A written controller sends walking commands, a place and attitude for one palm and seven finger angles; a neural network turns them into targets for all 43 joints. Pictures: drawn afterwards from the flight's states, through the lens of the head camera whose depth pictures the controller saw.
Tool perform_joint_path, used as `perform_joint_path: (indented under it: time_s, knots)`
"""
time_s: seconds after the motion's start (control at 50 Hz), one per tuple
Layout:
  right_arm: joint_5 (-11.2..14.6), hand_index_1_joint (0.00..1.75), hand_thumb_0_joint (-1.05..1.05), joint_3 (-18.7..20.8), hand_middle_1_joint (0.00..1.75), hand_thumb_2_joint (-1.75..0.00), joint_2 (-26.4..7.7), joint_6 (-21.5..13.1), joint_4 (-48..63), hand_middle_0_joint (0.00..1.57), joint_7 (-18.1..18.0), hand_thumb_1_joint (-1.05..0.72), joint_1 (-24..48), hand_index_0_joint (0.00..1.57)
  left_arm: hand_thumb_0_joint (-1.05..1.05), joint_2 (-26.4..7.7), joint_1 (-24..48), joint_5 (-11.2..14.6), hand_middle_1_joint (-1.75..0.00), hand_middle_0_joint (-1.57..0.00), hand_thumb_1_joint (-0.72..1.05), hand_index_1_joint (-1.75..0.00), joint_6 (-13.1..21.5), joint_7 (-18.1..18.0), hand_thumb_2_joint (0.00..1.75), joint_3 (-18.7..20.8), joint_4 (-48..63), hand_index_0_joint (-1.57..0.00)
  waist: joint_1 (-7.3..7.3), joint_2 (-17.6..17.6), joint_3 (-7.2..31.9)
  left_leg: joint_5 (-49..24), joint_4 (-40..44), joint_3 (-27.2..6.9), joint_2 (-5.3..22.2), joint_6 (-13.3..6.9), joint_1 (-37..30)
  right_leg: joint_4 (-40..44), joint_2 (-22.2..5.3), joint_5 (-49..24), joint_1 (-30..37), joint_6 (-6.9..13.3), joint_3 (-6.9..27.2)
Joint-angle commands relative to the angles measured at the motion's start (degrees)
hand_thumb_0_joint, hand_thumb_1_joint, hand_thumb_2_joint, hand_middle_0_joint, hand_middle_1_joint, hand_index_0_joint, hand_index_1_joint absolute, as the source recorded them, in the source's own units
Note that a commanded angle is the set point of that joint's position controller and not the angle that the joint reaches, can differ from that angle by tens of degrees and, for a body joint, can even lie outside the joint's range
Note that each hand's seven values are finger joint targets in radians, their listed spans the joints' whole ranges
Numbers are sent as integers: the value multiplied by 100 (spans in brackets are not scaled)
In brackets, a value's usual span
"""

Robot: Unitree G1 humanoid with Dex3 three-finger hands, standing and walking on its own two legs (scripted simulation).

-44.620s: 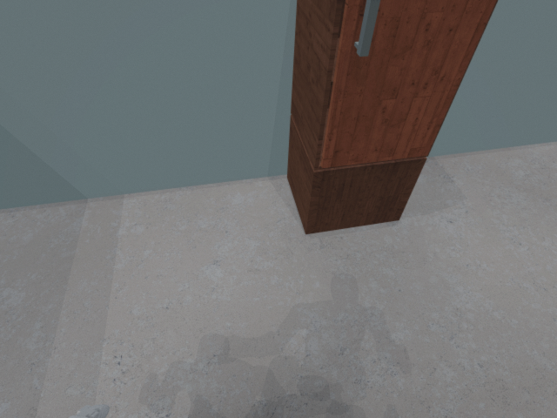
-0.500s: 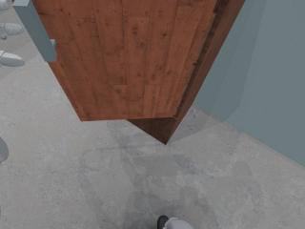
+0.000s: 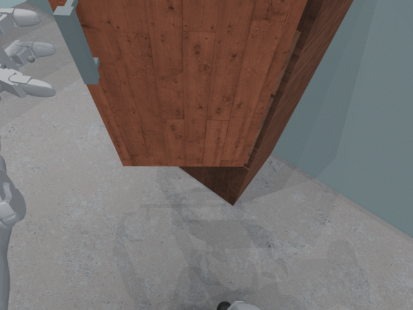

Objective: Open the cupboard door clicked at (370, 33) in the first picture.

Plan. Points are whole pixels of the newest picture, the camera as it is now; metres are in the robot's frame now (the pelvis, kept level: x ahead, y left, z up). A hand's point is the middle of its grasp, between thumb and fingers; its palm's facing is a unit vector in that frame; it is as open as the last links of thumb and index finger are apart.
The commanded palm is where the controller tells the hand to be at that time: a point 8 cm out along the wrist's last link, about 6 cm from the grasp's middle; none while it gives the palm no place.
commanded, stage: move the hooked fingers beside the handle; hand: left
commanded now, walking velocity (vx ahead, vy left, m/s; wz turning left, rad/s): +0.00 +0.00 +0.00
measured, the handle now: (82, 42) +0.56 +0.19 +0.17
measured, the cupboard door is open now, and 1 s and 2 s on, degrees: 39 39 38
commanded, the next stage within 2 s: slide the fingers in behind the handle in 0.86 s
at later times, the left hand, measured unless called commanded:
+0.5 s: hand (39, 50) +0.53 +0.25 +0.18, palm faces -0.05 -1.00 +0.00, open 14.0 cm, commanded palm +0.51 +0.30 +0.17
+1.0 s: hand (37, 56) +0.52 +0.25 +0.17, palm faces -0.05 -1.00 +0.00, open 14.0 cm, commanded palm +0.50 +0.29 +0.17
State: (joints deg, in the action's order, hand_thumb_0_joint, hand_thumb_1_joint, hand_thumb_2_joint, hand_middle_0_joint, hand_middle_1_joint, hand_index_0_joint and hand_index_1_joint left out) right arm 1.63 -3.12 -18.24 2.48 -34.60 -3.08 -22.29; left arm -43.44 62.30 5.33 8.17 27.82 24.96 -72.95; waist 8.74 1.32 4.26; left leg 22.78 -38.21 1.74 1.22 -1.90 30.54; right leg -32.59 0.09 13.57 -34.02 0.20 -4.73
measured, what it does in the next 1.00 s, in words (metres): stands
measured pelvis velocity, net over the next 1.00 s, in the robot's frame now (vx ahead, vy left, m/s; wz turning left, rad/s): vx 0.01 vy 0.01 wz -0.01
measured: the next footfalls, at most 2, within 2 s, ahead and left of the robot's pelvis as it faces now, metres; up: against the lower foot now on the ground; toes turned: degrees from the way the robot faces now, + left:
none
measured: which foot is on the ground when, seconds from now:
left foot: down 0.00-1.00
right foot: down 0.00-1.00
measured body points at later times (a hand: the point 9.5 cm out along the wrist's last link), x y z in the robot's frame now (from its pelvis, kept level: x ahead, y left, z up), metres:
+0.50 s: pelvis -0.01 +0.01 +0.00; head +0.11 +0.02 +0.43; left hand +0.53 +0.31 +0.18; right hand -0.08 -0.26 -0.10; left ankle -0.05 +0.09 -0.72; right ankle +0.01 -0.12 -0.72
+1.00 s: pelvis +0.01 +0.01 +0.00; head +0.11 +0.03 +0.44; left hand +0.52 +0.31 +0.18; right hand +0.02 -0.27 -0.11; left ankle -0.05 +0.09 -0.72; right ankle +0.01 -0.12 -0.72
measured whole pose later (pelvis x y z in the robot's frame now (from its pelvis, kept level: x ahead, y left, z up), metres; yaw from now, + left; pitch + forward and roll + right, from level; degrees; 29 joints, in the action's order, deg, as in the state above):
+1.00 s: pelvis +0.01 +0.01 +0.00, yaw -1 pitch +17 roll -3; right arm 0.7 -2.6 -17.4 2.7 -34.5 -2.2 -23.6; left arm -42.5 61.4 5.2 8.2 27.0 25.3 -70.1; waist 9.4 1.8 5.4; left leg 24.3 -39.8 1.7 1.4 -2.2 32.7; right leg -33.0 0.4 14.3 -35.7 -0.4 -4.5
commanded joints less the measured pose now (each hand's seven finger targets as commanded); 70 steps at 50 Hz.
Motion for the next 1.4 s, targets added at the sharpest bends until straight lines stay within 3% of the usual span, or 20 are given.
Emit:
perform_joint_path:
  time_s: [0.0, 0.02, 0.24, 0.42, 0.52, 0.62, 0.68, 0.7, 0.74, 0.8, 0.84, 0.88, 0.9, 0.96, 1.0, 1.08, 1.12, 1.14, 1.3, 1.38]
  knots:
    - [13, 30, 0, 337, 30, -90, -1034, -89, 132, 20, -120, -90, -1056, 20, 0, -1655, 3020, 120, -120, -30, -50, -120, 432, 6, 30, 73, 1120, -30, 257, 707, 2178, -2525, 271, -363, -12, 39, -886, -4, 67, -2086, 1330, 103, 345]
    - [2, 30, 0, 343, 30, -90, -1049, -109, 101, 20, -131, -90, -1111, 20, 0, -1716, 3068, 105, -120, -30, -50, -120, 434, 4, 30, 117, 1051, -30, 288, 521, 2188, -2417, 276, -387, -4, 24, -809, 3, 72, -2026, 1351, 91, 337]
    - [-48, 30, 0, 292, 30, -90, -1114, -195, -4, 20, -182, -90, -1411, 20, 0, -2069, 3334, -93, -120, -30, -50, -120, 420, 6, 30, 160, 593, -30, 387, 803, 2275, -2129, 235, -443, 24, 47, -594, 6, 98, -1574, 1059, 100, 331]
    - [-86, 30, 0, 371, 30, -90, -1145, -66, 73, 20, -96, -90, -1620, 20, 0, -2541, 2867, -92, -120, -30, -50, -120, 448, 54, 30, 645, 987, -30, 125, 1029, 2769, -2989, 152, -443, 68, 146, -946, -87, 168, -2038, 1196, 131, 275]
    - [-68, 30, 0, 395, 30, -90, -1148, 47, 126, 20, -34, -90, -1594, 20, 0, -2446, 2447, -26, -120, -30, -50, -120, 359, 106, 30, 653, 1002, -30, 76, 935, 2450, -3074, 183, -404, 76, 133, -880, -53, 194, -2069, 1135, 118, 245]
    - [-70, 30, 0, 423, 30, -90, -1128, 74, 81, 20, -45, -90, -1601, 20, 0, -2224, 2698, 41, -120, -30, -50, -120, 379, 140, 30, 492, 1225, -30, 214, 914, 2416, -3283, 137, -455, 114, 162, -1140, -44, 206, -2060, 930, 106, 218]
    - [-74, 30, 0, 449, 30, -90, -1076, 53, 92, 20, -8, -90, -1565, 20, 0, -1980, 2717, 123, -120, -30, -50, -120, 473, 169, 30, 395, 1683, -30, 126, 1521, 2874, -4290, 1, -537, 165, 317, -1839, -110, 231, -2260, 774, 141, 190]
    - [-80, 30, 0, 453, 30, -90, -1037, 49, 48, 20, -2, -90, -1523, 20, 0, -1620, 2781, 150, -120, -30, -50, -120, 443, 177, 30, 128, 1624, -30, 219, 1462, 2698, -4324, -22, -554, 191, 337, -1900, -86, 245, -2177, 596, 126, 154]
    - [-86, 30, 0, 470, 30, -90, -1060, 35, 10, 20, 9, -90, -1531, 20, 0, -1538, 2583, 243, -120, -30, -50, -120, 355, 148, 30, 211, 1384, -30, 210, 1077, 2535, -4265, -21, -567, 206, 302, -1752, -74, 251, -2196, 640, 113, 139]
    - [-86, 30, 0, 442, 30, -90, -1014, 15, 14, 20, 15, -90, -1433, 20, 0, -1306, 2593, 214, -120, -30, -50, -120, 251, 75, 30, 30, 1293, -30, 219, 1119, 2326, -4259, -17, -553, 180, 299, -1618, -94, 230, -2245, 605, 121, 139]
    - [-86, 30, 0, 440, 30, -90, -1033, 10, 41, 20, 19, -90, -1422, 20, 0, -1450, 2598, 151, -120, -30, -50, -120, 225, -36, 30, 128, 1223, -30, 230, 801, 2254, -3915, 20, -527, 156, 238, -1315, -112, 211, -2276, 799, 111, 162]
    - [-96, 30, 0, 443, 30, -90, -1031, 4, 88, 20, 14, -90, -1406, 20, 0, -1740, 2695, 126, -120, -30, -50, -120, 338, -95, 30, 353, 1569, -30, 108, 1178, 2669, -4399, -39, -542, 148, 301, -1552, -206, 188, -2564, 977, 144, 195]
    - [-95, 30, 0, 449, 30, -90, -994, 1, 116, 20, 30, -90, -1353, 20, 0, -1576, 2683, 118, -120, -30, -50, -120, 383, -106, 30, 213, 1692, -30, 107, 1217, 2728, -4561, -62, -560, 162, 328, -1695, -208, 192, -2578, 936, 138, 188]
    - [-79, 30, 0, 446, 30, -90, -1001, 4, 175, 20, 29, -90, -1302, 20, 0, -1504, 2583, 218, -120, -30, -50, -120, 443, -116, 30, 244, 1661, -30, 114, 810, 2680, -4308, -31, -530, 146, 244, -1495, -213, 196, -2653, 1170, 136, 195]
    - [-64, 30, 0, 441, 30, -90, -960, -20, 146, 20, 38, -90, -1204, 20, 0, -1097, 2592, 235, -120, -30, -50, -120, 385, -100, 30, -36, 1552, -30, 174, 945, 2504, -4149, -11, -495, 142, 226, -1530, -154, 181, -2552, 1011, 108, 207]
    - [-76, 30, 0, 455, 30, -90, -966, -46, 149, 20, 38, -90, -1223, 20, 0, -1434, 2633, 217, -120, -30, -50, -120, 400, -182, 30, 257, 1851, -30, 54, 1013, 2860, -4328, -17, -511, 125, 236, -1622, -200, 163, -2728, 1256, 132, 230]
    - [-69, 30, 0, 441, 30, -90, -921, -62, 162, 20, 65, -90, -1144, 20, 0, -969, 2469, 243, -120, -30, -50, -120, 365, -206, 30, -38, 1714, -30, 89, 989, 2584, -4048, 36, -471, 124, 217, -1541, -136, 168, -2541, 1140, 121, 214]
    - [-66, 30, 0, 434, 30, -90, -941, -63, 126, 20, 54, -90, -1164, 20, 0, -1042, 2477, 250, -120, -30, -50, -120, 335, -241, 30, 24, 1529, -30, 137, 573, 2334, -3710, 87, -472, 122, 168, -1280, -108, 170, -2461, 1209, 110, 199]
    - [-60, 30, 0, 390, 30, -90, -950, -143, 124, 20, -11, -90, -1177, 20, 0, -1411, 2857, 105, -120, -30, -50, -120, 477, -448, 30, 183, 1486, -30, 156, 594, 2426, -2692, 246, -370, 13, 41, -824, -82, 104, -2309, 1595, 124, 326]
    - [-59, 30, 0, 406, 30, -90, -936, -186, 121, 20, -8, -90, -1177, 20, 0, -1212, 2756, 139, -120, -30, -50, -120, 563, -449, 30, 112, 1543, -30, 117, 706, 2573, -2813, 248, -367, 27, 60, -1020, -83, 117, -2298, 1561, 133, 314]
